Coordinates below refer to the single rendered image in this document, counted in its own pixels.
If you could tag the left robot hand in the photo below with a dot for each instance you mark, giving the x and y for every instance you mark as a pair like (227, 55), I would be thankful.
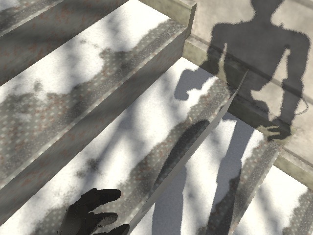
(80, 220)

